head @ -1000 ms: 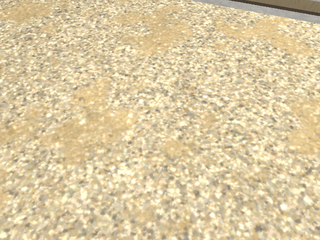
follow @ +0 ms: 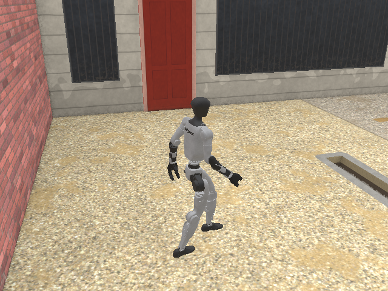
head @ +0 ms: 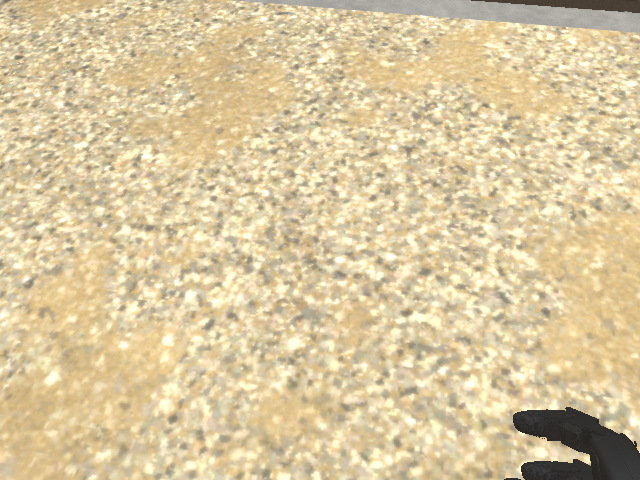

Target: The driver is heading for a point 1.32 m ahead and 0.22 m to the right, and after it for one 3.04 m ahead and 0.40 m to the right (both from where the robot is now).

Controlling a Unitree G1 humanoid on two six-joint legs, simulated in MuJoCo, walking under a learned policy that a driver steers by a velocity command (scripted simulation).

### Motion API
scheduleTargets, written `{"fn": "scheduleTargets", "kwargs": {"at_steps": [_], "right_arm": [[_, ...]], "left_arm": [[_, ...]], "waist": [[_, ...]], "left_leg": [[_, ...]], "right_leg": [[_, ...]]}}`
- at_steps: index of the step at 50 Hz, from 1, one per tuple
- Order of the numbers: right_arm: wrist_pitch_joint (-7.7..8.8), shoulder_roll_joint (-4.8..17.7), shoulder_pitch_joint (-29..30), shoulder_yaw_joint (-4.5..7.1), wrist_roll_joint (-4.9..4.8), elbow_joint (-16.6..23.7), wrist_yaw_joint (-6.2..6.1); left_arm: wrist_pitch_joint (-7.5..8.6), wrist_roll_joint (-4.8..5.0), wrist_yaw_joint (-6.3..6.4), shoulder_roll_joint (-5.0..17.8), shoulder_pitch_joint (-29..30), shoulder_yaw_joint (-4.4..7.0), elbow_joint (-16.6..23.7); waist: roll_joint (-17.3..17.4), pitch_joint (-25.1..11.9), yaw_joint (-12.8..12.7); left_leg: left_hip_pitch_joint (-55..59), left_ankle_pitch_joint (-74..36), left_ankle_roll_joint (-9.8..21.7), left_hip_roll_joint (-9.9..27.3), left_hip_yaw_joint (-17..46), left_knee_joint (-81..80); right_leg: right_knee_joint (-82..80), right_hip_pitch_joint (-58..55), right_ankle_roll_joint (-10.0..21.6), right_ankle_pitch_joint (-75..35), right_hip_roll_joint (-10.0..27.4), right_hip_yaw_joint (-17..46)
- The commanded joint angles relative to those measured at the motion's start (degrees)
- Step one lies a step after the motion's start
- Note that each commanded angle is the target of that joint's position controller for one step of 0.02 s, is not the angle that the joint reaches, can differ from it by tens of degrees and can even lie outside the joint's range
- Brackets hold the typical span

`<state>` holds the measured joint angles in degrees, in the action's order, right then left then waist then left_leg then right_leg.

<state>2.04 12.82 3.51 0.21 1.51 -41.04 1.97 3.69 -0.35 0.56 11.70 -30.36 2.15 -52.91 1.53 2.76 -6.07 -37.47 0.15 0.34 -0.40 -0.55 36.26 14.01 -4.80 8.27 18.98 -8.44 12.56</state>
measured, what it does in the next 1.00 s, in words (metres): walks ahead, turning right: left foot, then right foot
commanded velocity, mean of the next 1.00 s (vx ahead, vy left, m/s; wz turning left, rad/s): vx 0.50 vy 0.00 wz -0.34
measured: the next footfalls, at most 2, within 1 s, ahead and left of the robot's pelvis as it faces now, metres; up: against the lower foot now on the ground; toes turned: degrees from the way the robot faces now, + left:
left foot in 0.08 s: +0.24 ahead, +0.09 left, +0.00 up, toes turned -5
right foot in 0.60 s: +0.44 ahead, -0.19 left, +0.00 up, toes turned -22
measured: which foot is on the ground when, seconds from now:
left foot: up 0.00-0.06, down 0.08-0.62, up 0.64-1.00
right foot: down 0.00-0.10, up 0.12-0.58, down 0.60-1.00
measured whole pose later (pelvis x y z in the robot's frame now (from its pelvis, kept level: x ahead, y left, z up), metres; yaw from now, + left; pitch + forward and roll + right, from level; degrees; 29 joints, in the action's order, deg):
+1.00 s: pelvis +0.50 -0.14 +0.01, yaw -20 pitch +1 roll -1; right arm 1.3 13.8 -6.9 2.0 1.7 -47.7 2.1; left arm 4.8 -0.6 -0.5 12.6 -25.8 1.9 -56.2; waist 2.5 1.9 -2.5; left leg -37.0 1.5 1.1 6.0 -2.4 43.0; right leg 9.8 -3.0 5.4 13.5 -6.0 -3.0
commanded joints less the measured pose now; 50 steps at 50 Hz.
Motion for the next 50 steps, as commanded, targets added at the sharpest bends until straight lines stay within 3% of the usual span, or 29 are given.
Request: {"fn": "scheduleTargets", "kwargs": {"at_steps": [1,2,3,4,5,6,7,8,9,10,12,15,18,21,26,28,29,30,31,32,33,34,35,37,38,41,45,50], "right_arm": [[1.31,6.2,1.8,1.41,-0.56,4.6,-0.84],[1.60,7.8,-4.1,2.05,-0.59,2.7,-1.50],[2.21,9.2,-12.9,2.70,-0.77,0.4,-2.26],[2.86,11.8,-22.1,3.56,0.34,-0.8,-3.36],[2.72,15.4,-26.0,4.46,1.93,-0.8,-4.13],[2.08,15.1,-23.2,4.99,1.18,-0.5,-3.49],[1.85,9.3,-18.1,4.13,0.45,0.6,-3.08],[2.12,5.8,-15.4,3.32,0.16,0.7,-2.74],[2.44,4.9,-14.9,2.98,0.48,0.0,-2.57],[2.96,5.1,-16.2,2.93,0.27,-1.2,-2.68],[4.16,5.2,-18.4,2.99,-0.41,-2.9,-2.24],[5.21,6.0,-20.7,3.29,-0.79,-4.4,-1.82],[5.01,6.2,-22.8,3.33,-0.47,-5.7,-1.63],[4.87,6.6,-24.9,3.18,-0.43,-6.9,-1.43],[3.60,9.0,-30.7,3.29,-0.36,-10.3,-1.86],[2.63,10.2,-31.8,3.34,-0.36,-11.7,-2.19],[2.17,10.6,-32.0,3.30,-0.49,-12.3,-2.31],[1.83,10.1,-31.9,2.96,-0.81,-12.3,-2.39],[2.02,8.1,-30.8,2.21,-1.05,-10.1,-2.31],[2.26,1.9,-34.7,1.00,-2.12,-7.4,-1.19],[2.04,9.1,-28.7,3.10,-1.13,-7.5,-1.79],[2.49,8.3,-24.7,3.10,-1.67,-6.1,-1.56],[2.81,7.0,-24.2,2.73,-1.71,-6.5,-1.42],[1.23,5.4,-26.9,2.60,-0.15,-8.2,-1.07],[0.47,4.6,-27.6,2.63,0.26,-8.7,-0.73],[-0.41,3.8,-23.6,2.84,0.73,-7.6,0.07],[-0.37,3.8,-13.8,2.67,0.37,-4.7,0.13],[0.02,3.4,-4.6,1.87,-0.02,-2.0,0.11]], "left_arm": [[0.49,-0.22,0.77,10.0,0.6,2.24,2.4],[0.63,-0.33,0.63,10.7,1.8,2.40,2.6],[0.92,-0.06,0.09,11.5,3.8,2.54,3.0],[1.45,0.41,-0.63,9.8,5.1,2.18,4.3],[1.53,1.27,-0.48,3.9,0.8,1.02,5.4],[0.60,1.24,0.06,8.1,-3.4,1.73,5.8],[-0.28,-0.45,0.16,10.2,0.5,2.08,4.7],[-0.59,-1.04,-0.51,9.4,5.0,2.00,5.2],[-0.98,-1.19,-1.03,8.2,6.5,1.97,5.6],[-1.62,-1.86,-1.62,7.6,7.3,1.99,6.1],[-2.73,-2.12,-2.47,6.2,7.9,1.72,6.8],[-3.29,-2.15,-3.50,5.5,13.9,1.39,9.7],[-3.21,-1.75,-4.15,5.2,20.1,0.94,12.3],[-2.63,-1.53,-4.68,3.8,26.1,-0.07,14.2],[-2.22,-2.09,-4.48,4.6,33.1,-0.62,16.2],[-1.79,-2.63,-3.90,5.4,31.2,-0.37,15.5],[-1.25,-2.86,-3.57,6.0,26.0,0.02,13.8],[-0.52,-3.39,-3.02,7.4,16.7,0.83,10.2],[-0.13,-4.38,-2.13,11.7,6.1,2.17,7.8],[-0.43,-3.50,-1.34,17.3,4.3,3.46,7.4],[-0.89,-1.25,-0.83,16.2,3.9,3.71,7.3],[-0.66,-0.84,-0.73,13.7,8.2,2.96,6.5],[-0.25,-0.86,-1.01,10.5,11.2,2.21,6.4],[0.48,-0.44,-1.09,7.0,14.9,1.25,6.2],[0.94,-0.41,-1.13,6.5,14.6,1.06,5.8],[1.83,0.20,-1.07,7.7,11.6,1.42,3.5],[1.84,0.03,-1.08,7.2,7.6,1.07,1.1],[1.89,-0.39,-0.65,8.2,2.5,0.88,-1.9]], "waist": [[-6.1,-0.4,4.3],[-6.2,-3.6,6.4],[-5.5,-7.7,10.8],[-3.3,-14.2,14.4],[7.8,-20.5,12.0],[13.4,-23.6,9.1],[3.2,-13.5,7.7],[-1.4,-7.3,7.7],[-2.1,-4.1,6.4],[-0.3,-2.3,5.7],[1.6,-2.0,4.9],[2.1,-1.0,5.1],[2.0,0.1,5.8],[2.2,0.8,7.2],[2.8,2.5,9.3],[3.7,0.9,7.9],[3.9,-2.1,5.4],[2.3,-7.5,1.5],[-2.5,-15.1,-2.8],[-16.1,-21.2,0.1],[-7.0,-18.5,-1.7],[-6.1,-10.8,0.8],[-4.0,-6.8,3.0],[-4.7,-4.1,7.0],[-4.9,-4.1,7.6],[-4.7,-1.3,8.0],[-4.6,1.8,6.1],[-4.8,3.4,3.5]], "left_leg": [[12.1,1.7,2.3,-3.3,-0.8,-5.9],[20.1,4.1,3.3,-4.7,-0.9,-6.4],[30.7,1.9,4.6,-3.2,0.1,-9.6],[44.9,8.2,6.8,5.1,7.7,-9.7],[57.9,9.3,10.5,21.2,26.1,-9.2],[57.0,16.6,16.8,26.5,45.8,-15.6],[47.1,23.5,15.4,23.5,38.9,-19.0],[39.2,22.3,14.0,20.4,30.4,-21.2],[34.1,17.8,12.3,18.1,24.6,-23.3],[30.7,13.3,11.5,16.4,19.9,-24.5],[28.2,6.1,10.8,15.3,13.8,-26.0],[28.8,1.3,11.0,15.5,7.4,-28.6],[29.9,-3.4,10.0,14.0,0.7,-28.9],[29.1,-6.9,8.4,12.1,-4.6,-28.2],[36.4,-11.1,8.3,15.1,-5.7,-26.4],[40.3,-25.6,7.9,15.8,-6.7,-19.8],[40.8,-32.6,7.4,15.4,-7.8,-12.4],[36.8,-31.2,6.2,13.6,-9.9,-1.5],[24.4,-12.1,5.0,11.7,-10.4,14.6],[1.9,31.5,2.2,1.3,-9.6,34.2],[-2.9,29.1,2.8,2.4,-0.5,38.5],[-4.2,23.5,3.4,4.6,0.9,37.0],[-1.4,20.2,3.3,6.0,0.9,33.0],[5.0,17.9,2.3,7.2,0.9,28.2],[6.8,17.3,1.9,6.8,0.5,27.6],[3.6,12.5,0.9,7.1,-0.4,24.4],[-1.4,3.9,-0.1,7.4,-1.3,14.9],[0.0,-0.9,1.4,5.1,-3.3,3.1]], "right_leg": [[5.9,4.6,-0.9,-53.0,14.0,7.9],[11.8,5.1,-1.8,-59.4,13.1,7.9],[21.5,7.5,-2.5,-58.9,11.4,7.0],[33.8,15.3,-2.6,-44.8,9.1,6.3],[49.9,28.4,-3.1,-0.4,3.1,-1.1],[60.7,37.0,-3.2,11.7,1.1,-4.8],[61.7,40.0,-3.2,5.0,5.6,-5.2],[59.7,39.2,-3.5,0.9,7.0,-6.0],[57.6,38.2,-3.7,-0.4,8.6,-6.4],[55.9,37.3,-4.0,-0.5,9.9,-6.8],[54.4,36.5,-4.2,-1.1,10.8,-7.7],[51.9,41.8,-4.6,-5.7,12.6,-8.4],[45.7,45.2,-5.3,-12.4,13.0,-9.7],[34.2,41.2,-5.0,-19.2,12.1,-12.3],[22.1,36.6,-3.0,-12.7,9.9,-16.7],[18.7,31.9,-1.2,-6.4,7.4,-18.3],[15.8,25.2,0.0,-5.9,5.5,-18.8],[12.6,12.5,1.4,-8.3,4.4,-18.5],[12.4,-3.6,4.2,-3.3,15.9,-5.7],[6.9,-18.5,12.0,-5.3,33.4,23.0],[5.0,-14.9,11.0,-11.6,31.3,22.8],[4.5,-8.1,9.2,-18.8,28.3,12.6],[2.6,-0.7,7.2,-24.0,25.5,6.9],[-0.9,8.1,4.2,-25.4,21.1,-0.3],[-2.2,10.0,4.2,-26.3,20.4,-1.5],[-5.8,11.5,4.7,-26.2,19.2,-4.3],[-7.4,9.7,4.1,-27.6,17.9,-7.1],[-6.8,4.6,3.3,-31.6,18.8,-8.9]]}}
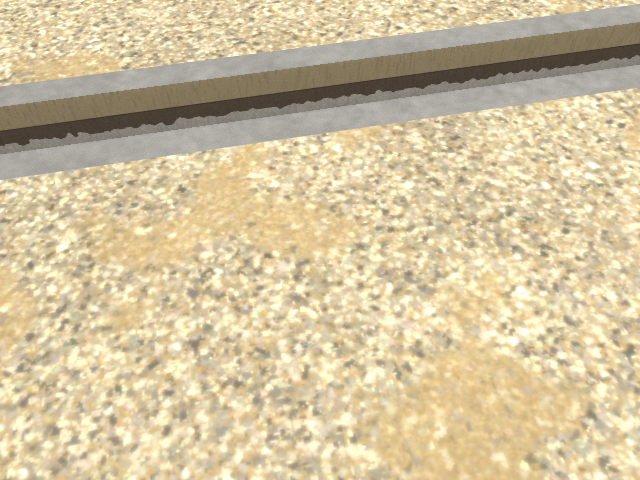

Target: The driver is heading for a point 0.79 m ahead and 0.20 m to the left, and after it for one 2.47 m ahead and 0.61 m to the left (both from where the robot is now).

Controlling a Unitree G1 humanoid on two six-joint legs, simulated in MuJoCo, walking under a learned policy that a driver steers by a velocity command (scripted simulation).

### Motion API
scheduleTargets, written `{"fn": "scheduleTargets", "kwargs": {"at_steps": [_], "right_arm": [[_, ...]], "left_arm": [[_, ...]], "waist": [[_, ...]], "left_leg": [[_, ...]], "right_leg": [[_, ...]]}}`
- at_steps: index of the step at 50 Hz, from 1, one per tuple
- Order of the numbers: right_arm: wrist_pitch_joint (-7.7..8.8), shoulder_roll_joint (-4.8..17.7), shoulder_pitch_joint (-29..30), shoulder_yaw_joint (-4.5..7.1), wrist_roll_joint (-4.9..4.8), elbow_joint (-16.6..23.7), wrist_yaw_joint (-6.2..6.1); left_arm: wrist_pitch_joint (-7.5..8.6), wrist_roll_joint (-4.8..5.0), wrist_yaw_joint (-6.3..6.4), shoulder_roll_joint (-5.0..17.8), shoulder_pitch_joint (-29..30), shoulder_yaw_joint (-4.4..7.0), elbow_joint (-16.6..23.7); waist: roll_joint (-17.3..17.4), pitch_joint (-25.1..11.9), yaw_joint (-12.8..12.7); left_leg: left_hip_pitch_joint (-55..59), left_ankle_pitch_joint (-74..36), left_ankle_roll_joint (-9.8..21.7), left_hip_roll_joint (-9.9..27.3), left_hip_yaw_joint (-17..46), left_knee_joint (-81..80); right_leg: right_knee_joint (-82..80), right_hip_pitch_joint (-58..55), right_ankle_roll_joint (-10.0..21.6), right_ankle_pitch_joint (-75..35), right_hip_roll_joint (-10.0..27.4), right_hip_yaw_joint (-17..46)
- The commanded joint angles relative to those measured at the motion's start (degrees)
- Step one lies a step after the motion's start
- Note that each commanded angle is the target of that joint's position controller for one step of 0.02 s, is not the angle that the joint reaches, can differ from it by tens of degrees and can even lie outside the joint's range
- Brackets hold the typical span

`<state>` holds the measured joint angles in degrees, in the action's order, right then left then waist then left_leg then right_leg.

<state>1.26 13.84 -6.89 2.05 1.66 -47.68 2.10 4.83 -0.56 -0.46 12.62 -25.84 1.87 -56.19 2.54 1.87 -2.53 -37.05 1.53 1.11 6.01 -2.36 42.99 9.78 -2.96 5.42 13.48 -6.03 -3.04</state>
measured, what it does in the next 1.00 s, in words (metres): walks ahead: left foot, then right foot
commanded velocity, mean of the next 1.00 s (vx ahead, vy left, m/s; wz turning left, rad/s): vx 0.50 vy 0.00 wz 0.08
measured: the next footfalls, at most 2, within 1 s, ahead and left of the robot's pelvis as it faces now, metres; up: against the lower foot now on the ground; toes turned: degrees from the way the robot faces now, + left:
left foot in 0.16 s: +0.26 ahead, +0.11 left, +0.00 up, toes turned +4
right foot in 0.70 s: +0.56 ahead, -0.07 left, +0.00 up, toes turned -4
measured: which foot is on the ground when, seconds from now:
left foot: up 0.00-0.14, down 0.16-0.70, up 0.72-1.00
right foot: down 0.00-0.18, up 0.20-0.68, down 0.70-1.00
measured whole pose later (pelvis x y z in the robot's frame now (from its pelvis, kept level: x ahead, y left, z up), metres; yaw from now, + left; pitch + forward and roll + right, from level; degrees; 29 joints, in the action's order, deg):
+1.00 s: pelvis +0.55 -0.01 +0.00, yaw +7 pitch -1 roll -1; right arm 0.8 13.3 -12.4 3.7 1.5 -54.2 1.8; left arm 6.2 -0.9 0.6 11.3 -21.3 2.7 -58.3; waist 2.3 2.4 -0.2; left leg -36.3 6.8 3.6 5.5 0.4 59.0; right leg 14.5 2.6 4.7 11.9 -2.8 -11.7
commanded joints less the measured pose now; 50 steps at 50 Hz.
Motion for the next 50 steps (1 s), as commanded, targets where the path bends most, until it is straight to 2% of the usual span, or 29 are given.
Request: {"fn": "scheduleTargets", "kwargs": {"at_steps": [1,3,5,6,7,8,9,10,11,12,13,14,16,19,24,29,32,33,34,35,36,37,38,39,40,42,44,46,50], "right_arm": [[0.89,2.7,7.2,0.02,-0.16,5.2,-0.06],[1.20,3.2,8.6,0.13,-0.10,6.0,-0.13],[1.68,3.7,5.8,0.44,-0.15,5.4,-0.48],[1.97,4.4,1.4,0.89,-0.16,3.9,-0.94],[2.46,5.3,-7.2,1.54,0.02,1.0,-1.47],[3.02,8.2,-17.6,2.62,1.07,-2.1,-2.18],[3.12,15.3,-24.0,4.44,2.38,-2.7,-2.56],[2.35,13.6,-21.2,4.22,-0.06,-2.9,-1.82],[2.16,10.9,-14.1,3.57,-1.18,-2.1,-1.68],[2.45,6.8,-9.8,2.55,-1.18,-1.5,-1.36],[2.83,4.7,-8.3,1.92,-0.98,-1.8,-1.30],[3.18,3.1,-8.0,1.39,-1.10,-2.7,-1.45],[4.15,3.0,-10.6,1.24,-1.00,-4.4,-1.49],[4.76,4.8,-13.9,1.61,-1.27,-6.4,-1.48],[4.65,4.2,-18.7,1.12,-1.34,-8.4,-1.62],[4.33,4.7,-23.2,1.02,-0.69,-10.6,-2.36],[3.97,5.5,-22.2,1.27,-0.22,-11.3,-2.99],[3.88,5.9,-21.2,1.37,-0.13,-11.3,-3.12],[3.69,6.3,-20.2,1.44,-0.21,-11.3,-3.07],[3.64,5.4,-20.0,1.07,-0.60,-11.0,-2.90],[3.83,1.8,-21.1,-0.06,-2.12,-8.5,-2.43],[3.53,-0.2,-26.5,-0.09,-3.14,-9.0,-2.45],[2.99,5.3,-20.6,1.47,-1.70,-9.0,-2.84],[3.28,4.3,-17.1,1.46,-1.59,-7.9,-2.43],[3.10,2.9,-16.0,1.37,-1.48,-8.0,-2.23],[1.51,1.2,-17.3,1.39,-0.04,-8.7,-1.42],[0.39,0.3,-16.1,1.58,0.03,-8.0,-0.79],[-0.25,0.2,-12.3,1.70,-0.01,-6.5,-0.40],[-0.35,0.0,-3.7,1.46,-0.27,-3.2,0.16]], "left_arm": [[0.66,-0.35,0.56,7.5,-2.8,1.13,0.8],[0.46,-0.64,1.03,8.1,-3.4,1.19,-0.3],[0.36,-0.87,1.41,8.9,-1.9,1.29,-0.7],[0.31,-1.04,1.50,9.5,-1.0,1.41,-0.9],[0.05,-0.95,1.44,9.8,-0.1,1.44,-1.0],[0.16,-0.60,1.35,8.8,0.1,1.01,-0.3],[0.29,1.55,0.74,2.9,-5.8,-0.27,1.3],[0.33,0.29,0.65,6.4,-5.3,0.85,0.4],[0.19,-0.34,0.60,7.7,0.2,1.44,1.9],[0.47,-0.45,0.24,7.1,3.7,1.24,2.8],[0.16,-0.48,0.05,5.7,4.7,1.17,2.7],[-0.63,-1.29,-0.20,4.8,3.9,1.01,2.5],[-1.84,-1.73,-0.88,3.1,3.1,0.71,1.9],[-2.50,-1.60,-1.27,3.0,9.1,0.70,3.9],[-2.30,-0.94,-1.43,2.1,21.2,0.05,7.6],[-1.95,-0.80,-1.22,2.5,28.3,-0.17,9.9],[-1.29,-0.84,-0.98,3.5,27.4,0.31,10.2],[-0.98,-0.86,-0.70,4.0,24.1,0.70,9.2],[-0.55,-1.00,-0.29,4.8,17.2,1.30,6.9],[0.16,-1.81,0.33,6.8,7.2,2.29,3.7],[0.60,-3.44,1.15,12.6,-2.1,3.79,2.6],[-0.09,-2.61,0.64,15.0,-2.3,4.53,2.4],[-0.59,-0.88,0.36,10.9,3.4,3.74,3.2],[-0.36,-0.55,0.20,7.5,9.0,2.77,4.1],[0.07,-0.73,0.08,5.0,11.6,2.15,4.2],[0.82,-0.40,0.62,2.7,11.6,1.41,3.0],[1.86,-0.13,0.82,3.3,9.0,1.51,1.8],[2.33,-0.08,1.00,4.3,7.3,1.76,1.2],[2.34,-0.35,1.28,3.9,4.3,1.47,0.3]], "waist": [[-5.8,4.7,-0.3],[-5.6,5.2,-0.1],[-6.0,3.8,1.9],[-6.5,1.2,3.8],[-5.3,-3.3,7.6],[-3.2,-9.6,11.3],[8.7,-18.4,9.9],[7.5,-19.3,8.9],[3.2,-8.5,5.9],[-0.4,-3.3,4.9],[-0.7,-0.4,3.2],[0.5,0.8,1.6],[0.8,0.2,0.7],[0.3,2.1,0.9],[0.7,3.9,3.8],[1.2,4.5,5.9],[1.5,4.1,4.3],[1.8,2.5,2.6],[1.3,-1.0,-0.4],[-0.8,-6.5,-4.1],[-8.6,-14.9,-6.0],[-16.4,-20.2,-3.6],[-6.1,-12.3,-2.2],[-5.2,-5.2,-0.4],[-4.5,-2.0,1.1],[-6.5,0.2,3.5],[-6.1,0.5,4.2],[-5.9,1.6,4.2],[-5.9,3.7,3.0]], "left_leg": [[-0.5,-1.6,1.3,-1.7,-1.6,-5.2],[-0.1,1.4,2.8,-2.5,-1.7,-7.6],[5.8,5.9,4.7,-4.8,-2.8,-10.2],[12.1,8.2,5.7,-6.8,-3.6,-11.2],[22.3,6.9,7.0,-8.7,-4.5,-14.7],[37.8,7.7,9.3,-3.2,1.5,-15.2],[55.7,13.9,16.5,14.9,28.2,-17.9],[54.4,15.1,18.8,17.9,43.5,-27.1],[45.4,19.0,16.8,15.6,33.6,-27.9],[37.3,16.4,15.3,13.3,26.7,-30.3],[31.9,12.7,13.0,10.4,21.1,-32.2],[27.8,8.9,11.3,8.0,16.8,-33.5],[25.9,1.7,11.1,6.4,12.6,-34.5],[27.1,-1.1,11.4,5.3,8.9,-36.8],[30.9,-7.4,9.9,3.2,4.9,-36.9],[39.3,-13.6,10.2,5.6,4.7,-34.2],[43.4,-23.0,9.6,7.3,4.5,-29.5],[43.4,-30.7,8.8,7.1,3.8,-25.4],[42.6,-36.0,8.0,6.0,2.7,-17.4],[35.7,-30.7,6.9,3.5,1.3,-5.6],[19.6,-8.7,5.0,-1.1,-1.2,13.6],[5.2,30.5,4.1,-10.1,0.1,29.1],[1.7,25.3,5.1,-5.8,5.8,31.1],[2.1,19.6,5.1,-3.7,5.9,28.6],[4.2,16.3,5.0,-2.0,5.6,25.9],[8.1,14.1,3.9,-0.7,5.2,23.3],[7.0,12.2,3.3,-0.7,4.5,23.0],[2.8,8.4,2.7,0.0,3.8,21.6],[-2.0,0.7,2.0,0.0,1.9,12.5]], "right_leg": [[-2.1,0.9,6.1,-26.9,17.0,6.8],[-0.3,-2.7,6.0,-30.4,18.4,7.0],[4.6,-4.2,4.9,-42.0,18.6,5.7],[10.1,-4.1,4.1,-49.9,18.2,5.0],[20.3,-2.5,3.2,-52.6,16.3,3.4],[34.2,7.2,2.2,-40.7,14.0,2.1],[57.7,27.1,-0.7,-9.1,4.9,-1.6],[66.3,35.6,-0.1,15.5,0.8,5.5],[67.1,39.5,0.4,10.6,5.3,7.1],[63.8,38.6,0.5,6.0,7.7,6.6],[59.9,36.2,0.3,3.9,9.6,6.2],[57.1,33.2,-0.3,2.8,10.7,5.9],[55.6,30.9,-1.3,1.2,10.8,4.5],[50.3,36.6,-2.9,-4.1,12.3,2.9],[34.5,39.1,-4.4,-13.2,11.7,0.2],[25.6,38.7,-3.0,-13.0,9.7,-1.0],[22.1,35.1,-0.6,-6.8,8.0,-1.2],[20.8,30.0,0.4,-4.4,6.4,-1.9],[18.0,21.6,1.7,-4.3,4.4,-2.8],[16.1,7.3,3.5,-6.1,6.0,-0.5],[14.6,-10.1,7.7,0.0,21.7,18.0],[7.6,-17.3,13.5,0.4,32.8,39.7],[6.1,-9.7,10.5,5.1,29.0,33.9],[3.4,-0.6,8.5,3.4,26.9,25.6],[1.1,5.1,6.1,-0.2,24.3,19.6],[-1.0,11.1,3.3,-5.8,20.9,11.2],[-1.8,11.5,3.1,-11.4,20.3,7.1],[-2.6,10.6,2.8,-14.3,19.9,3.3],[-3.0,8.8,2.1,-18.9,18.5,-2.6]]}}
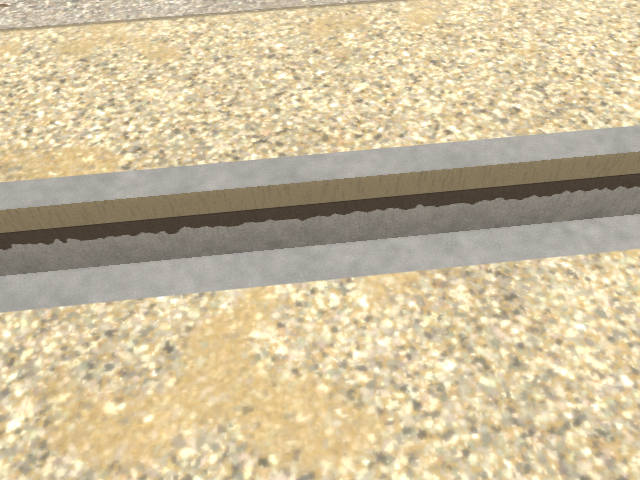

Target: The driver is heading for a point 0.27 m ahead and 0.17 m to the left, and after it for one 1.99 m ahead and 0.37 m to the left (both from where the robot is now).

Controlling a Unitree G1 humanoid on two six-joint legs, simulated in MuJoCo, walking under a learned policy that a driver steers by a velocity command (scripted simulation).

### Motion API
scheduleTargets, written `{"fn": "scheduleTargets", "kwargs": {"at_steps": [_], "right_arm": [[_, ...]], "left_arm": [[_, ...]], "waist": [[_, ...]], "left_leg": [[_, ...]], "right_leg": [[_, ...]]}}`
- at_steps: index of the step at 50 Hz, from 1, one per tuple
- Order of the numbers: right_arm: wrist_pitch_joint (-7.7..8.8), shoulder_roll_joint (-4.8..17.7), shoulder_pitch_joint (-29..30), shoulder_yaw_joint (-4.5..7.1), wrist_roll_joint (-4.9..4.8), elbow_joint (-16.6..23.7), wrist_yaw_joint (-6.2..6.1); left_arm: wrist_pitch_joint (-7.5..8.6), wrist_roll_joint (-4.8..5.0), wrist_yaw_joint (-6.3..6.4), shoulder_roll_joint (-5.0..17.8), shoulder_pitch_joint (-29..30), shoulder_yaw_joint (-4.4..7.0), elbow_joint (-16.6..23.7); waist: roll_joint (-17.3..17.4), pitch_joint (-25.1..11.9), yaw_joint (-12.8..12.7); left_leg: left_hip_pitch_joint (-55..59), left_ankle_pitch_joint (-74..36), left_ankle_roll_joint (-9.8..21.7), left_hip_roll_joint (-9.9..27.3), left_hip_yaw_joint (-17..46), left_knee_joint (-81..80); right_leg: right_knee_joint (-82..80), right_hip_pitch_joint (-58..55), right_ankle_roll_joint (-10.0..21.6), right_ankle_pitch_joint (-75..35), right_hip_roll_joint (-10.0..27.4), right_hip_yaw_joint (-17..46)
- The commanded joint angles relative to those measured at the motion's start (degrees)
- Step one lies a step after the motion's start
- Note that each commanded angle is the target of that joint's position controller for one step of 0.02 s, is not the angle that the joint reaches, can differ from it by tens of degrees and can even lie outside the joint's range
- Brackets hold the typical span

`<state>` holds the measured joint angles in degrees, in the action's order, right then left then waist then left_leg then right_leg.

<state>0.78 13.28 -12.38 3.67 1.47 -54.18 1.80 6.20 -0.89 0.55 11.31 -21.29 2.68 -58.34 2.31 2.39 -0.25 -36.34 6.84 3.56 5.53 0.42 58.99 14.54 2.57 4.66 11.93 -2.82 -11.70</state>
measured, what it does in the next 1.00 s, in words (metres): walks ahead, turning left: left foot, then right foot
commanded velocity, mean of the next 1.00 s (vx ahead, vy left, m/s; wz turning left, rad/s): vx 0.50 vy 0.00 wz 0.32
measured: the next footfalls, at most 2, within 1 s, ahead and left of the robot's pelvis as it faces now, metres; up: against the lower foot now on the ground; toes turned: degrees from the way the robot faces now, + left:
left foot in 0.26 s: +0.28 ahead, +0.10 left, +0.00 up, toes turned +14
right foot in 0.82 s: +0.63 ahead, +0.06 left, +0.00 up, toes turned +16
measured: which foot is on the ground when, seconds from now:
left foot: up 0.00-0.24, down 0.26-0.84, up 0.86-1.00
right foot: down 0.00-0.26, up 0.28-0.80, down 0.82-1.00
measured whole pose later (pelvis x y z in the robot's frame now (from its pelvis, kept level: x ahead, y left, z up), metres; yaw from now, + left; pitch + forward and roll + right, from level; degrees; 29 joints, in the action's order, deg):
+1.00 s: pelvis +0.54 +0.09 -0.01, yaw +20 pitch -1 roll -1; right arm 2.5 14.1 -17.6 2.5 1.8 -51.7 -0.2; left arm 3.5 -1.1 0.1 13.2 -15.5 2.5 -51.3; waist 1.7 2.9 0.7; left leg -25.1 19.4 4.3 -0.8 2.5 67.6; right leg 24.0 13.6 5.5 9.9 -3.8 -5.3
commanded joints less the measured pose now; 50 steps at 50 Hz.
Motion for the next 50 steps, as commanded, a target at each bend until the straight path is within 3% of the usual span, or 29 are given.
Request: {"fn": "scheduleTargets", "kwargs": {"at_steps": [1,6,8,10,11,12,13,14,15,16,17,18,19,21,24,29,35,37,38,39,40,41,42,43,44,45,46,48,50], "right_arm": [[0.25,0.3,3.8,-0.40,-0.11,4.1,0.60],[0.47,0.0,12.1,-1.18,0.25,7.7,1.07],[0.53,0.7,12.0,-0.92,0.41,8.3,1.09],[0.42,1.9,8.3,-0.26,0.54,7.5,0.77],[0.49,2.8,4.0,0.31,0.57,6.4,0.56],[0.86,4.2,-1.9,1.13,0.70,4.7,0.31],[1.29,7.4,-10.4,2.61,1.37,2.3,-0.31],[1.20,14.3,-11.8,4.45,1.67,2.7,-1.10],[0.30,15.5,-11.6,4.63,-0.23,3.4,-1.02],[0.04,14.1,-8.6,4.19,-0.60,3.3,-1.57],[0.30,10.8,-6.1,3.40,-0.90,3.4,-1.78],[0.74,8.6,-3.5,2.82,-0.92,3.7,-1.93],[1.25,7.1,-2.1,2.24,-1.37,3.9,-2.17],[2.74,6.5,-2.8,1.71,-1.62,3.8,-2.07],[3.65,7.9,-7.0,1.76,-1.60,2.4,-1.86],[3.51,7.0,-13.3,0.98,-1.58,0.9,-1.83],[3.26,7.2,-17.7,0.27,-0.56,-0.8,-2.93],[3.32,7.9,-17.4,0.13,-0.21,-1.2,-3.32],[3.37,8.1,-16.0,0.01,-0.07,-1.1,-3.49],[3.45,8.5,-14.8,-0.08,0.00,-0.9,-3.60],[3.56,9.2,-13.6,-0.03,-0.07,-0.7,-3.47],[3.81,9.3,-12.2,-0.08,-0.94,0.0,-3.36],[4.16,6.1,-13.8,-0.84,-1.36,2.1,-3.41],[3.93,4.5,-21.6,-0.54,-2.65,1.4,-2.95],[3.43,8.1,-18.3,0.12,-0.53,1.0,-3.38],[3.57,7.4,-12.9,0.13,-0.04,2.6,-3.02],[3.38,6.1,-10.3,-0.06,-0.11,3.6,-2.71],[1.96,3.9,-10.9,-0.58,0.71,3.8,-1.85],[0.92,3.6,-11.0,-0.50,0.65,4.1,-1.41]], "left_arm": [[0.95,-0.03,0.37,5.2,-0.6,0.58,2.3],[0.34,-0.21,1.27,6.7,-5.3,0.77,0.6],[-0.23,-0.40,1.65,7.4,-5.4,0.95,0.3],[-0.88,-0.61,1.99,9.0,-4.3,1.44,0.5],[-1.41,-0.75,2.00,9.9,-3.6,1.75,0.9],[-1.95,-0.68,1.78,10.7,-3.1,2.03,1.4],[-2.14,-0.42,1.36,10.9,-1.6,2.11,2.7],[-1.84,0.52,0.24,4.5,-3.6,0.89,6.4],[-0.97,0.32,-0.30,8.1,3.0,1.65,9.5],[-0.11,0.37,-0.63,8.0,7.7,1.41,11.2],[0.52,0.61,-0.62,7.8,7.4,1.19,11.0],[0.25,0.20,-0.38,7.6,6.3,1.34,10.2],[-0.87,-0.97,-0.36,7.3,5.2,1.30,10.3],[-3.10,-1.95,-0.87,5.9,3.5,1.05,9.8],[-4.26,-1.79,-1.48,5.3,7.9,0.82,11.3],[-4.61,-1.24,-2.12,5.7,17.6,0.53,14.4],[-3.79,-0.74,-2.37,5.6,26.2,-0.36,17.8],[-3.25,-0.76,-2.37,5.8,25.5,-0.39,18.3],[-2.94,-0.70,-2.10,6.1,22.6,-0.20,17.7],[-2.78,-0.67,-1.55,6.7,18.1,0.12,16.2],[-2.40,-0.77,-0.85,8.0,10.0,0.84,13.5],[-1.80,-1.37,-0.12,9.7,-0.3,1.68,10.7],[-1.77,-2.20,0.66,15.1,-9.1,2.83,9.7],[-2.96,-0.65,-0.07,16.7,-7.1,3.38,8.9],[-3.60,0.91,-0.71,12.5,-0.1,2.69,10.6],[-3.49,0.66,-0.73,8.7,4.6,1.55,11.5],[-3.26,-0.12,-0.67,6.6,6.3,0.86,11.2],[-2.17,-0.40,-0.19,6.0,5.5,0.45,9.8],[-0.95,-0.12,-0.24,7.4,2.5,0.81,8.4]], "waist": [[-5.6,3.5,0.5],[-5.6,4.5,-1.8],[-6.2,3.9,-0.9],[-7.9,1.1,1.3],[-8.2,-1.4,3.1],[-7.8,-4.9,5.5],[-4.1,-9.3,9.9],[8.8,-14.4,6.9],[5.6,-16.9,7.6],[1.2,-8.3,6.5],[-2.7,-4.2,4.2],[-5.3,-1.4,1.5],[-4.9,-1.3,-0.4],[-3.7,-2.5,-1.7],[-1.6,-1.1,-0.6],[0.7,0.2,3.3],[1.4,3.0,5.9],[1.7,3.0,4.7],[1.7,2.2,2.9],[2.5,0.1,0.7],[1.9,-3.8,-2.8],[0.5,-9.0,-7.6],[-7.7,-17.8,-9.1],[-18.9,-22.2,-3.7],[-7.4,-13.1,-2.7],[-4.4,-5.8,-2.0],[-2.2,-1.3,-0.8],[-4.6,-0.6,1.7],[-5.1,-1.0,2.3]], "left_leg": [[-2.2,-6.2,-0.5,0.2,-1.8,-7.2],[-0.4,-6.2,1.6,-1.8,-7.2,-19.5],[2.0,-2.0,3.5,-3.5,-8.7,-21.7],[7.7,4.2,6.0,-7.0,-10.7,-22.2],[12.2,7.1,7.5,-9.1,-11.2,-23.0],[19.6,8.0,9.0,-10.8,-10.6,-25.9],[32.6,8.2,11.7,-8.2,-4.4,-31.2],[50.9,9.0,19.8,9.6,23.1,-33.4],[53.5,9.4,23.3,14.2,43.0,-43.0],[48.2,6.4,21.1,13.3,33.2,-44.2],[41.0,0.6,18.5,11.4,27.6,-44.9],[35.0,-6.0,15.9,8.3,22.4,-45.4],[31.1,-10.5,14.6,5.7,18.6,-45.9],[28.8,-16.7,13.6,3.4,14.3,-46.4],[28.3,-20.2,11.6,1.5,11.0,-48.2],[35.4,-23.5,7.1,0.9,9.7,-48.3],[43.3,-28.5,8.0,3.3,9.9,-46.6],[45.1,-34.9,7.9,4.6,9.6,-43.8],[44.4,-41.7,7.2,4.5,8.5,-41.1],[43.6,-50.6,6.2,4.3,8.0,-36.6],[42.3,-53.4,5.4,2.9,7.2,-27.9],[34.5,-43.7,4.2,0.8,5.6,-15.8],[24.0,-15.8,3.1,-4.6,2.0,3.2],[8.3,23.1,1.4,-14.6,2.9,18.9],[3.5,19.4,2.0,-9.7,6.5,22.0],[1.7,16.3,2.0,-7.6,5.7,20.1],[2.3,14.2,1.8,-5.7,5.0,16.5],[6.8,12.0,0.7,-3.6,4.6,10.0],[6.8,10.8,-0.3,-3.5,3.1,7.6]], "right_leg": [[-7.5,2.8,2.6,-18.9,14.9,4.7],[-4.9,-4.7,2.4,-27.5,17.1,0.4],[-1.0,-8.1,2.1,-37.9,18.0,-1.4],[7.1,-10.2,1.9,-53.6,18.5,-3.1],[14.5,-10.4,2.0,-57.9,18.6,-3.5],[24.7,-8.1,1.7,-55.4,18.5,-3.6],[40.1,1.2,-0.1,-42.9,17.1,-4.1],[62.4,25.8,-3.4,3.8,7.9,-3.4],[71.5,37.3,-4.3,17.7,0.7,9.8],[69.3,42.8,-3.7,12.0,5.3,13.4],[63.6,40.3,-3.5,7.5,7.4,13.3],[58.7,36.6,-3.8,6.1,8.9,13.4],[55.5,32.7,-4.7,5.8,9.6,13.6],[51.7,29.3,-5.8,5.4,9.8,12.8],[44.9,31.7,-6.7,-0.6,10.1,11.0],[33.7,37.3,-6.1,-10.2,9.5,9.9],[23.2,38.1,-3.7,-10.5,6.1,7.9],[20.4,35.3,-1.9,-6.8,4.6,7.7],[18.7,30.5,-0.7,-4.8,3.2,7.3],[18.0,24.1,0.4,-2.7,1.1,6.5],[15.4,15.0,1.7,-3.5,-0.5,6.3],[12.3,0.5,3.6,-9.1,3.4,10.2],[12.1,-12.9,6.9,-8.8,18.6,27.4],[4.9,-20.7,15.3,-11.8,27.9,51.4],[3.4,-12.4,14.2,-4.7,25.2,46.3],[1.5,-4.5,13.0,-1.7,22.9,38.6],[-1.0,1.7,11.2,-4.0,20.1,33.1],[-3.4,7.7,8.2,-6.9,15.9,25.8],[-4.5,8.0,8.5,-11.0,15.2,23.5]]}}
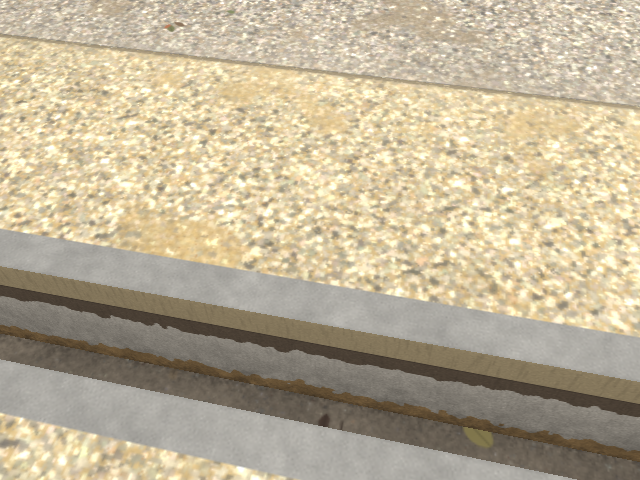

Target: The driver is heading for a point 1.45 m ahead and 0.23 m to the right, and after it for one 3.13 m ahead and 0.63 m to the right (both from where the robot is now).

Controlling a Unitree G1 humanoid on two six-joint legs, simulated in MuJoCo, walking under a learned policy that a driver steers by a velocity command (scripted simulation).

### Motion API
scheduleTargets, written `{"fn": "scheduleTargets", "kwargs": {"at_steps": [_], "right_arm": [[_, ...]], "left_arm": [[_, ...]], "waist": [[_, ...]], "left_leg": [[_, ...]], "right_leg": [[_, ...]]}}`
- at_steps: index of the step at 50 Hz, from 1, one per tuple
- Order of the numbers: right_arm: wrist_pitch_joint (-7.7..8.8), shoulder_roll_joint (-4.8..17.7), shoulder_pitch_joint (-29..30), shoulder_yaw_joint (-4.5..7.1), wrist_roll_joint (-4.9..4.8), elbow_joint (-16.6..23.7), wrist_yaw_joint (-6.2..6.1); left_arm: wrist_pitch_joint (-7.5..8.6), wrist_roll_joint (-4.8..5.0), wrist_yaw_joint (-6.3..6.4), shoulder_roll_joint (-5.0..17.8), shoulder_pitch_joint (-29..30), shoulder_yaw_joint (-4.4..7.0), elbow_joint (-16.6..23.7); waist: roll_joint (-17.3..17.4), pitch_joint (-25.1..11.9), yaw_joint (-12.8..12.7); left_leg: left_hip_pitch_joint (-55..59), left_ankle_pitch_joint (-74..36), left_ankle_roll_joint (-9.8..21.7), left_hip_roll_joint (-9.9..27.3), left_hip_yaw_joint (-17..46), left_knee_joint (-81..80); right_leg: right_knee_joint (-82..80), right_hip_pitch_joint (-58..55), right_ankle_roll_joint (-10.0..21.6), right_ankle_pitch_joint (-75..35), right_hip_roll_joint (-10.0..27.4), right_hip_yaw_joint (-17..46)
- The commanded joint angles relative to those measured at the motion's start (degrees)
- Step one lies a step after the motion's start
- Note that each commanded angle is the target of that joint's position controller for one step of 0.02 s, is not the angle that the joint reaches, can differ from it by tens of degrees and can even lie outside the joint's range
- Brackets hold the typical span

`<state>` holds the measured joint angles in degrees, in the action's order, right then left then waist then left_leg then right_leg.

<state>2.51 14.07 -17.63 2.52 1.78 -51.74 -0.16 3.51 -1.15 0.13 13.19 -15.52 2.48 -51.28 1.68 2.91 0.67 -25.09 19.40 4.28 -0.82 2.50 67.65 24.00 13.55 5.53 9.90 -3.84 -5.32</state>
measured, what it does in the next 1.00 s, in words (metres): walks ahead: left foot, then right foot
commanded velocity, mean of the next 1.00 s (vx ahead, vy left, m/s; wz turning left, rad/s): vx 0.50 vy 0.00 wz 0.01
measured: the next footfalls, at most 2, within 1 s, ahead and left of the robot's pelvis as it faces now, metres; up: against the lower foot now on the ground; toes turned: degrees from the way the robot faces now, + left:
left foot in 0.38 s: +0.35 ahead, +0.12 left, +0.00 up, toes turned +2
right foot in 0.86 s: +0.45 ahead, -0.03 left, +0.00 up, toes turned -3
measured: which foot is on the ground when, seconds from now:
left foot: up 0.00-0.36, down 0.38-0.86, up 0.88-1.00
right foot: down 0.00-0.40, up 0.42-0.84, down 0.86-1.00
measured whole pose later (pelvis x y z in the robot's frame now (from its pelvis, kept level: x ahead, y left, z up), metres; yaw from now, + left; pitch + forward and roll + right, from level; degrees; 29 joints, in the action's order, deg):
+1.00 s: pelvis +0.45 +0.04 +0.00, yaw -1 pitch -1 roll +0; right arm 1.5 14.3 -14.9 3.9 1.1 -55.2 0.9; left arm 2.4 -0.9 -1.4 14.9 -21.2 1.5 -49.9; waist 1.3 0.3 -0.4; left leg -24.0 19.4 3.3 -1.7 3.2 62.3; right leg 22.7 5.8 5.6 16.1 -4.1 -3.3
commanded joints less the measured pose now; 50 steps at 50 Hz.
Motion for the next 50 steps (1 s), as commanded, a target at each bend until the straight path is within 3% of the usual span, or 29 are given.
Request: {"fn": "scheduleTargets", "kwargs": {"at_steps": [1,5,9,13,16,18,19,20,21,22,23,24,25,27,30,31,33,36,38,40,41,42,43,44,45,46,47,49,50], "right_arm": [[-1.15,2.8,-4.2,0.64,0.37,2.3,0.72],[-1.30,2.4,7.1,-0.07,0.39,6.8,1.13],[-1.17,1.3,14.4,-1.04,-0.18,9.2,1.68],[-1.24,1.9,19.4,-1.18,-0.44,10.8,1.81],[-0.77,3.5,17.4,-0.52,-0.23,10.5,1.94],[0.05,5.2,5.6,0.80,0.34,6.5,1.47],[0.64,8.0,-5.3,1.98,1.31,3.3,0.58],[0.96,13.8,-13.4,3.37,2.09,2.5,-0.30],[0.06,14.0,-11.2,3.64,-0.63,1.6,-0.17],[-0.29,11.2,-5.3,3.21,-1.23,2.3,-0.42],[-0.13,7.6,-0.8,2.31,-0.89,3.4,-0.30],[0.15,5.7,1.3,1.75,-0.69,3.1,-0.12],[0.93,4.7,1.5,1.41,-1.61,2.5,-0.11],[2.74,4.7,0.5,1.25,-1.81,1.1,0.11],[3.48,6.6,-1.4,1.50,-2.10,-0.1,0.21],[3.27,7.3,1.1,1.41,-2.12,0.5,0.06],[2.84,8.1,0.0,1.75,-1.44,-0.3,0.29],[2.63,8.0,-1.4,1.60,-1.08,-1.3,0.31],[1.73,8.1,-2.7,1.66,-0.96,-2.1,-0.08],[1.00,7.9,-3.0,1.71,-0.88,-2.2,-0.76],[0.65,8.1,-1.9,1.72,-0.76,-1.9,-0.87],[0.19,7.4,0.0,1.42,-1.02,-1.7,-0.86],[0.22,3.3,-0.5,0.48,-1.30,0.3,-0.24],[0.52,-0.2,-5.7,-0.02,-0.76,-0.3,0.46],[0.10,7.5,-4.3,1.99,0.28,-2.2,0.27],[0.06,9.2,-2.5,2.82,-0.56,-2.1,0.34],[0.01,9.4,-1.4,3.26,-1.39,-2.0,0.34],[-0.95,8.1,2.6,3.48,-0.72,-0.9,1.14],[-1.46,6.8,3.0,3.37,-0.24,-1.1,1.78]], "left_arm": [[2.11,0.30,0.12,6.5,-4.4,1.26,0.7],[1.60,0.78,0.28,6.6,-7.2,1.03,-0.1],[1.50,1.17,0.16,6.6,-10.6,0.80,-0.8],[1.07,0.61,-0.12,6.9,-13.8,0.77,-2.1],[0.58,0.37,0.26,9.0,-12.5,1.41,-1.5],[0.54,0.98,0.43,10.8,-10.1,1.97,-1.1],[0.53,1.43,0.48,9.4,-10.0,1.58,-0.4],[0.80,2.64,0.02,3.1,-12.5,0.04,1.9],[0.88,1.93,-0.36,5.3,-13.5,0.88,2.4],[1.05,1.31,-0.22,8.3,-8.2,1.71,2.8],[1.74,1.47,-0.69,7.8,-5.4,1.50,3.3],[1.56,1.39,-1.04,6.6,-5.9,1.41,2.7],[0.50,0.60,-1.11,6.5,-7.3,1.61,2.2],[-1.59,-0.32,-1.24,4.9,-8.3,1.34,1.3],[-2.93,-0.34,-1.37,4.6,-1.8,1.21,3.4],[-2.93,-1.22,-1.91,4.5,2.4,1.17,5.0],[-2.99,-1.69,-2.31,2.3,3.5,0.26,5.2],[-3.72,-0.53,-1.73,4.8,4.9,0.31,5.6],[-3.44,-1.06,-1.64,5.8,5.6,-0.10,6.4],[-2.69,-0.47,-0.78,6.4,1.6,-0.27,5.6],[-2.07,-0.06,-0.38,6.6,-3.5,-0.18,4.2],[-1.33,-0.47,0.20,6.6,-11.1,-0.05,2.0],[-0.78,-1.89,0.23,11.7,-17.3,1.11,1.9],[-1.08,-0.82,-0.33,14.7,-14.4,1.82,3.3],[-1.54,0.50,-0.83,13.8,-12.0,2.15,3.2],[-1.25,0.66,-1.41,11.7,-8.1,1.65,4.7],[-0.82,0.63,-1.87,10.3,-5.8,1.20,4.9],[0.14,0.53,-1.52,7.8,-5.0,0.27,4.8],[0.28,0.02,-1.06,8.2,-6.6,0.30,3.8]], "waist": [[-4.8,-1.1,1.5],[-4.5,1.9,-0.3],[-5.4,1.9,-2.4],[-6.1,2.4,-3.8],[-6.9,1.4,-2.3],[-5.5,-4.3,3.1],[-2.5,-10.2,7.2],[8.0,-18.1,7.7],[13.3,-19.5,5.7],[8.2,-8.7,4.6],[2.8,-4.1,3.3],[0.7,-1.9,0.4],[2.1,-1.2,-1.3],[1.5,-1.8,-3.2],[2.4,0.3,-3.3],[1.7,2.0,-3.3],[3.5,-2.0,-2.6],[4.0,-2.3,-1.5],[3.3,-0.1,-0.1],[1.2,-1.2,-0.2],[0.5,-1.9,-2.8],[-2.0,-4.0,-6.9],[-12.6,-8.4,-8.5],[-16.8,-5.5,-2.9],[-8.5,-0.8,-3.5],[-5.0,1.0,-1.6],[-4.1,1.9,-0.4],[-4.1,1.8,-0.2],[-4.4,1.1,-0.2]], "left_leg": [[-6.3,-3.3,-1.4,3.4,0.3,-2.9],[-13.1,-12.4,-3.4,6.5,-2.3,-13.3],[-11.3,-19.1,-3.2,5.2,-4.5,-25.5],[-9.7,-18.8,-1.4,3.6,-6.0,-31.9],[-4.6,-12.3,1.2,1.9,-5.8,-37.0],[9.7,-10.5,3.3,-1.3,-6.6,-41.1],[24.3,-8.5,5.5,2.3,-2.3,-42.3],[39.4,-0.8,10.0,19.3,19.6,-44.4],[42.2,8.1,14.2,23.5,37.6,-53.2],[35.0,10.0,12.7,21.6,29.6,-53.9],[26.4,2.6,11.4,19.5,22.8,-55.3],[20.1,-3.4,9.2,16.7,17.4,-56.9],[16.7,-12.4,7.8,14.8,13.4,-57.2],[13.2,-21.6,7.0,13.4,9.5,-57.6],[11.6,-20.2,6.7,11.4,5.7,-60.3],[8.0,-27.7,5.4,8.9,2.2,-60.2],[6.7,-38.6,4.2,7.3,-2.1,-57.8],[12.5,-41.1,4.5,9.0,-1.8,-56.5],[16.1,-35.7,6.7,11.0,-0.2,-56.1],[21.1,-35.6,8.6,12.6,1.6,-53.0],[21.2,-39.5,8.1,12.6,1.9,-48.4],[18.5,-41.0,6.4,10.5,0.0,-38.4],[10.3,-23.5,3.5,5.6,-4.6,-18.7],[-8.9,12.2,0.9,-4.3,-4.4,-7.4],[-12.8,11.8,1.1,-1.9,1.4,-0.3],[-11.5,7.2,0.6,-0.1,4.0,2.4],[-9.9,3.6,0.1,1.2,4.7,0.9],[-8.6,-2.9,-1.9,2.5,5.2,-3.3],[-9.1,-3.9,-2.1,2.6,3.8,-4.3]], "right_leg": [[-14.8,-3.0,7.9,-8.2,15.9,16.0],[-17.8,-4.7,7.5,-8.8,14.2,13.1],[-16.1,-7.9,6.0,-15.6,13.2,9.5],[-13.6,-13.3,6.0,-21.8,15.7,9.6],[-9.1,-17.2,5.0,-28.4,17.3,9.5],[4.1,-16.4,3.3,-38.9,15.2,7.1],[18.3,-8.3,1.9,-31.2,12.0,4.5],[40.4,8.0,-0.1,-2.0,5.7,1.4],[50.2,22.4,-0.2,20.9,-1.1,6.6],[52.7,27.9,0.4,16.5,3.1,9.8],[50.7,25.9,0.2,10.5,5.1,9.9],[46.4,21.9,-0.5,7.7,7.2,9.4],[43.1,18.3,-1.5,6.5,8.2,8.9],[38.7,13.9,-2.9,5.9,8.3,8.6],[28.6,14.9,-4.2,-0.1,8.3,7.4],[23.1,11.9,-4.3,-4.2,6.9,5.1],[22.5,3.8,-3.7,-10.1,4.6,2.0],[21.0,4.0,-3.4,-4.7,4.4,2.4],[18.5,5.1,-1.9,1.6,4.7,2.8],[14.5,3.4,-1.1,8.0,3.9,2.5],[9.9,-1.2,-0.6,8.4,3.2,2.7],[1.3,-10.1,0.6,5.4,3.4,4.0],[-6.5,-19.7,4.3,4.6,16.3,21.4],[-7.8,-26.2,12.4,-7.6,25.5,39.5],[-7.7,-18.7,17.6,-10.6,25.8,36.7],[-9.1,-14.1,17.4,-13.3,24.4,31.4],[-10.9,-10.9,15.0,-15.0,21.9,26.2],[-13.6,-10.0,11.0,-16.0,18.0,19.6],[-14.6,-11.4,10.5,-15.7,17.1,18.3]]}}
